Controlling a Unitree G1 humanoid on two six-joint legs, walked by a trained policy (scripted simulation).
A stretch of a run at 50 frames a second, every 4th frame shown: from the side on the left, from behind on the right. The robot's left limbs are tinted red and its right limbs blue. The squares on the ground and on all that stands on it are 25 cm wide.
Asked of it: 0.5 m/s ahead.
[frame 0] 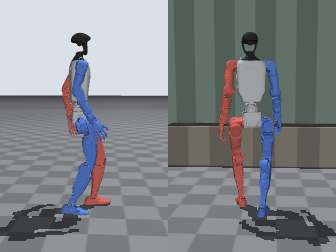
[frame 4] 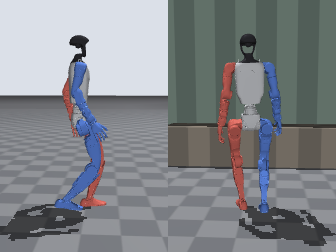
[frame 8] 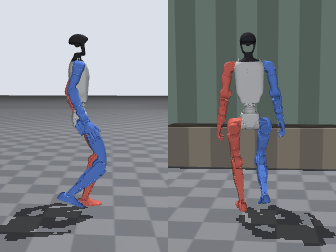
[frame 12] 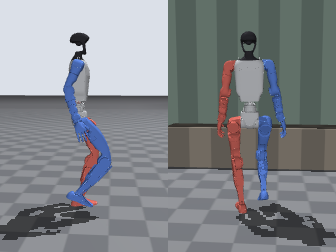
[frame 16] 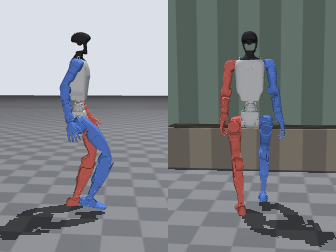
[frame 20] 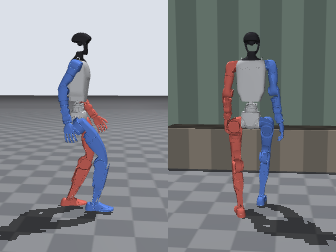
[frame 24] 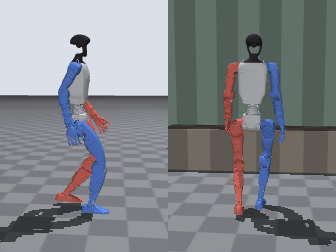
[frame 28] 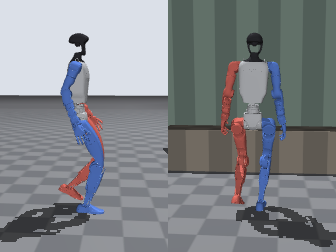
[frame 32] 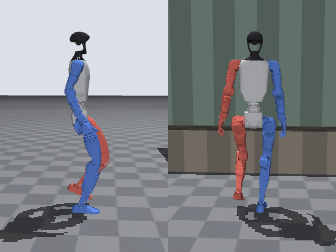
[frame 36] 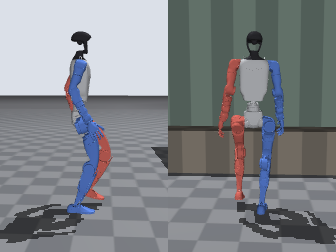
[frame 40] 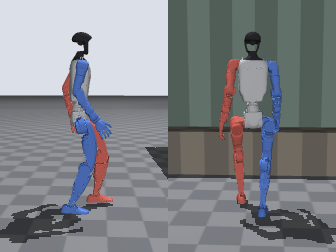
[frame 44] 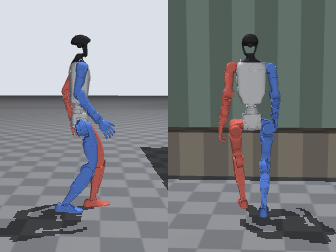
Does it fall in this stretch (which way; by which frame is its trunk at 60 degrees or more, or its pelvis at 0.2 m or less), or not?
no
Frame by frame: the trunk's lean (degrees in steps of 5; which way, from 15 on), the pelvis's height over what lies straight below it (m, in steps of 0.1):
0: 0, 0.8
4: 0, 0.7
8: 0, 0.8
12: 0, 0.8
16: 0, 0.8
20: 5, 0.8
24: 0, 0.7
28: 0, 0.8
32: 0, 0.8
36: 0, 0.8
40: 5, 0.8
44: 0, 0.7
